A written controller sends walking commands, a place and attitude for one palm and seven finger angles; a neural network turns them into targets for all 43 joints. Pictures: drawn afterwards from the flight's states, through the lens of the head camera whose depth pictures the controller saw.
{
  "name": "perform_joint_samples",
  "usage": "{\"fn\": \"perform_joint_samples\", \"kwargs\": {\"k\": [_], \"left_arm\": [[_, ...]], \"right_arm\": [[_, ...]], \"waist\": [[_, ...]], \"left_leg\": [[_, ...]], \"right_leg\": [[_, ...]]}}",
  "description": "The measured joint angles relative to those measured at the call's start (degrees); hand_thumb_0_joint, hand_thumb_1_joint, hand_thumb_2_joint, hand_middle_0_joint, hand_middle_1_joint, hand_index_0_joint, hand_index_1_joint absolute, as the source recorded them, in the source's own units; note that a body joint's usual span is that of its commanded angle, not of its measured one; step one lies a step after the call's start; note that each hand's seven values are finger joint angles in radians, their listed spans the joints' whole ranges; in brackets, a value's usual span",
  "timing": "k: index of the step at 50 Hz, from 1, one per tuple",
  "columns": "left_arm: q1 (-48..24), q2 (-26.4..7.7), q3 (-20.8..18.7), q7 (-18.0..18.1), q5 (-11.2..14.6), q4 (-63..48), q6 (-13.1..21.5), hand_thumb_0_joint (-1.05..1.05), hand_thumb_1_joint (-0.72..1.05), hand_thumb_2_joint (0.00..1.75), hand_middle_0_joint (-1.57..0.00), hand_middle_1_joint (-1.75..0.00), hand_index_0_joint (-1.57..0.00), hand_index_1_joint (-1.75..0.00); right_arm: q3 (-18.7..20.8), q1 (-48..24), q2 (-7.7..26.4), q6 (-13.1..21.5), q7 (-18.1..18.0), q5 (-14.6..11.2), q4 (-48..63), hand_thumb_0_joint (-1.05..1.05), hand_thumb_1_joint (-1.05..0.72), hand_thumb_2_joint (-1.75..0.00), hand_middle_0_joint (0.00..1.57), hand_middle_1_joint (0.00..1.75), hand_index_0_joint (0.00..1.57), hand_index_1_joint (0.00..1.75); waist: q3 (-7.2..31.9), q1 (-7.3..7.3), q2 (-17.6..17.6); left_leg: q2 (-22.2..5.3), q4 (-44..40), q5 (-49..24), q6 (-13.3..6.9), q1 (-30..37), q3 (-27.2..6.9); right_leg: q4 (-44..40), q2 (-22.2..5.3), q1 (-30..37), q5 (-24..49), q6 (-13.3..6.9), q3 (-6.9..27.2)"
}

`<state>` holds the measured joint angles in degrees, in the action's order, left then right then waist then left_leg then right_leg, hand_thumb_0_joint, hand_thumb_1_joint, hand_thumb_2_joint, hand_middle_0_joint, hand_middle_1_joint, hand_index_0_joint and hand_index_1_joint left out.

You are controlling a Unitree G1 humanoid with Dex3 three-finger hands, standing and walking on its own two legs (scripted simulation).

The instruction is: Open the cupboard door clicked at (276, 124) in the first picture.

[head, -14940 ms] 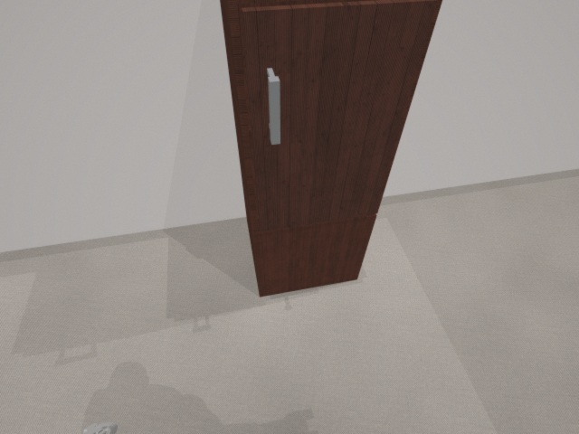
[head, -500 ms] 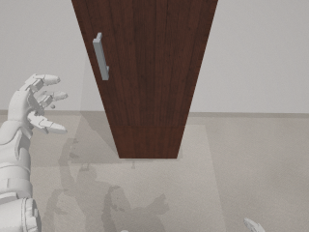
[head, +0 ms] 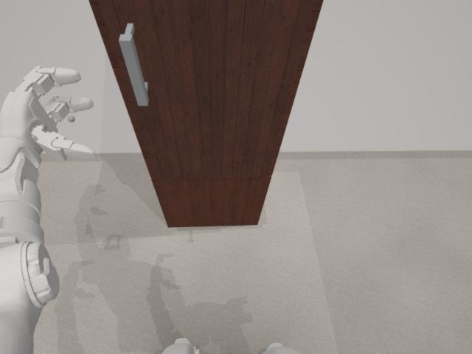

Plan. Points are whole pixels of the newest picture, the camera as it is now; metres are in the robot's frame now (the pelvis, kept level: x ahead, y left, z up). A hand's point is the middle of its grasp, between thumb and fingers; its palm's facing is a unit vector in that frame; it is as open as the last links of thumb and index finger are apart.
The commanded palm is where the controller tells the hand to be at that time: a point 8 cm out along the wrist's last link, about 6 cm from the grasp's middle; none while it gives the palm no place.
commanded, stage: move the hooked fingers beside the handle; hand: left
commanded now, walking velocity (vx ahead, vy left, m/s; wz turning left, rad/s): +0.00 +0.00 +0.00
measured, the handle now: (137, 67) +0.60 +0.18 +0.12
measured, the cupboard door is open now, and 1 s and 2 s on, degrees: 0 0 0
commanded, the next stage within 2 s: slide the fingers in behind the handle in 1.50 s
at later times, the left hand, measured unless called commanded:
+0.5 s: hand (95, 81) +0.54 +0.24 +0.13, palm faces +0.02 -1.00 +0.00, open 14.0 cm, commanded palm +0.53 +0.29 +0.12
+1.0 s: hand (92, 85) +0.54 +0.25 +0.12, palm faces +0.03 -1.00 +0.01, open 14.0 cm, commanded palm +0.52 +0.29 +0.11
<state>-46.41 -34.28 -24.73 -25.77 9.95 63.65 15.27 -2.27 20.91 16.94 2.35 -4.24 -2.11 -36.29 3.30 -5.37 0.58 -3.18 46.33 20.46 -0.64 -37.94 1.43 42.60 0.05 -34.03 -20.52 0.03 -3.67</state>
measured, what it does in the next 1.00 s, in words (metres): stands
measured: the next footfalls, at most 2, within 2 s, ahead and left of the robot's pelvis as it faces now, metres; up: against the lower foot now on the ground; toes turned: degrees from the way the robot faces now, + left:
none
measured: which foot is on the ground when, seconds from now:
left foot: down 0.00-1.00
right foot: down 0.00-1.00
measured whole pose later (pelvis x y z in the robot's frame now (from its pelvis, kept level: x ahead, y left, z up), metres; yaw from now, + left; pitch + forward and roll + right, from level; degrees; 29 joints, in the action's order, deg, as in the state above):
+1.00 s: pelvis +0.03 +0.01 -0.01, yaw -2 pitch +19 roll -4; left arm -55.7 -40.0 -28.7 -21.8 4.7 69.1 14.2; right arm -2.4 25.0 15.8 -4.8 -1.4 -0.1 -34.9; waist 5.2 -10.2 1.5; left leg -4.8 49.4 23.6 -1.0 -44.8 1.6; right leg 42.5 1.6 -39.9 -21.5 0.6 -3.1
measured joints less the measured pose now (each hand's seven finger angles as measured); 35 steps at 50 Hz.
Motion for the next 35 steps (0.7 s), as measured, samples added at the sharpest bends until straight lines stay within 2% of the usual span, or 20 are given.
{"fn": "perform_joint_samples", "kwargs": {"k": [15, 21, 27, 31, 35], "left_arm": [[-9.98, -4.0, -0.93, 3.32, -3.98, 7.94, 0.13, -0.02, -0.5, 0.3, -0.3, -1.2, -0.3, -1.2], [-14.37, -7.9, -2.69, 4.13, -6.54, 11.87, -0.9, -0.02, -0.5, 0.3, -0.3, -1.2, -0.3, -1.2], [-17.65, -12.1, -3.82, 3.54, -7.89, 14.37, -1.22, -0.02, -0.5, 0.3, -0.3, -1.2, -0.3, -1.2], [-17.35, -13.37, -4.38, 2.86, -8.16, 13.21, -1.57, -0.02, -0.5, 0.3, -0.3, -1.2, -0.3, -1.2], [-15.43, -12.0, -4.3, 2.03, -6.91, 10.83, -1.56, -0.02, -0.5, 0.3, -0.3, -1.2, -0.3, -1.2]], "right_arm": [[-0.39, 3.07, -0.15, -2.63, 0.79, 1.03, -1.06, 0.01, -0.9, -0.9, 0.2, 0.3, 0.2, 0.3], [-0.83, 4.18, 0.05, -3.38, 0.9, 1.53, -0.42, 0.01, -0.9, -0.9, 0.2, 0.3, 0.2, 0.3], [-1.12, 5.59, 0.32, -4.46, 1.01, 1.76, 0.31, 0.01, -0.9, -0.9, 0.2, 0.3, 0.2, 0.3], [-0.89, 6.79, 0.3, -5.3, 1.14, 2.06, 0.73, 0.01, -0.9, -0.9, 0.2, 0.3, 0.2, 0.3], [-0.59, 7.66, 0.0, -6.22, 1.62, 2.23, 0.44, 0.01, -0.9, -0.9, 0.2, 0.3, 0.2, 0.3]], "waist": [[0.15, -3.67, 0.4], [0.05, -5.94, 0.56], [-0.18, -7.47, 0.73], [0.01, -7.59, 0.84], [0.22, -6.8, 0.85]], "left_leg": [[-0.47, 1.96, 0.62, -0.22, -5.01, 0.08], [-0.98, 2.87, 0.93, -0.19, -7.57, 0.15], [-1.61, 3.74, 1.43, -0.17, -9.73, 0.12], [-1.79, 3.86, 1.67, -0.2, -10.7, 0.3], [-1.83, 3.57, 2.0, -0.25, -10.33, 0.41]], "right_leg": [[1.19, 0.42, -4.8, -0.06, 0.24, 0.21], [1.69, 0.9, -7.33, -0.02, 0.21, 0.36], [1.81, 1.51, -9.26, 0.02, 0.19, 0.44], [1.64, 1.69, -10.22, 0.03, 0.22, 0.65], [1.06, 1.75, -9.76, -0.09, 0.32, 0.77]]}}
